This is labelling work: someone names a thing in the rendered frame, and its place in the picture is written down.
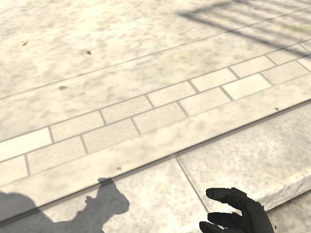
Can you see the robot right hand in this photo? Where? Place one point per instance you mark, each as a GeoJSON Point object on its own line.
{"type": "Point", "coordinates": [253, 220]}

